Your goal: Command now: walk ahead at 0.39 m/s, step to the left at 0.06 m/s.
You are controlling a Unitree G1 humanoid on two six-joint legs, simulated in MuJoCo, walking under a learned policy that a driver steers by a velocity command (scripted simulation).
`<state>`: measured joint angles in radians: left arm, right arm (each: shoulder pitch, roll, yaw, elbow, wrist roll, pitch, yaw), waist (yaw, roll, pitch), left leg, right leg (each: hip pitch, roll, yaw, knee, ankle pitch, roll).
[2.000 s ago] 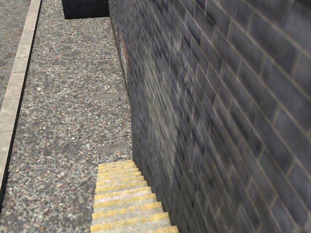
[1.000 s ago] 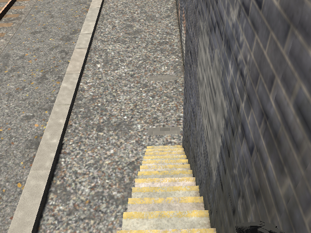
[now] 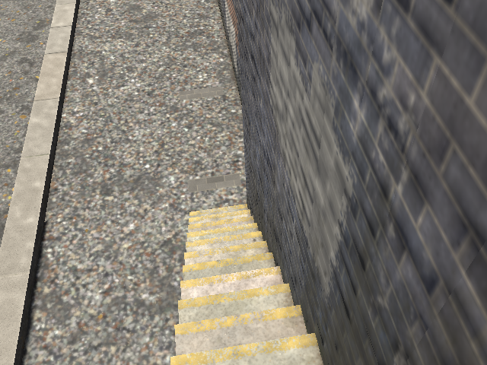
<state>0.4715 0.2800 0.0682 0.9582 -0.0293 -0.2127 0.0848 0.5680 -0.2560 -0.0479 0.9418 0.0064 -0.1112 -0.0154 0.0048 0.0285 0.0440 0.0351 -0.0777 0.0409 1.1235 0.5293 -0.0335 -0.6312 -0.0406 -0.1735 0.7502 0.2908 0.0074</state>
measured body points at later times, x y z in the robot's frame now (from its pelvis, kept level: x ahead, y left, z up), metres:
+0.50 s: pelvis +0.37 +0.10 -0.50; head +0.32 +0.10 -0.05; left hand +0.33 +0.32 -0.65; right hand +0.52 -0.08 -0.62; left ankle +0.44 +0.24 -1.23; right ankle +0.23 -0.04 -1.04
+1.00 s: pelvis +0.63 +0.06 -0.69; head +0.59 +0.02 -0.24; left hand +0.77 +0.32 -0.78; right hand +0.53 -0.16 -0.86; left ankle +0.43 +0.24 -1.25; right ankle +0.73 -0.07 -1.45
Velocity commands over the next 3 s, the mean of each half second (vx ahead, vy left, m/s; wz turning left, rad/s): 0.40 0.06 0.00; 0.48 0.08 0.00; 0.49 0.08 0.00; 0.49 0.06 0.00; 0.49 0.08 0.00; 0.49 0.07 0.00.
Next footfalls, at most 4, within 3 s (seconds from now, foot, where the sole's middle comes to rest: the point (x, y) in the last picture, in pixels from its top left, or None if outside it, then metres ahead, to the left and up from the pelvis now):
0.16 right None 0.25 -0.05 -1.11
0.48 left None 0.45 0.24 -1.31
1.00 right None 0.75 -0.07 -1.52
1.52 left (212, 339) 0.94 0.25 -1.72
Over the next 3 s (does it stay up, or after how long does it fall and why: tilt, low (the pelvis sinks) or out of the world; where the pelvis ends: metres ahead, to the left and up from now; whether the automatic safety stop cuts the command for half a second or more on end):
stays up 1.46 0.26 -1.39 its command is cut before an obstacle from the start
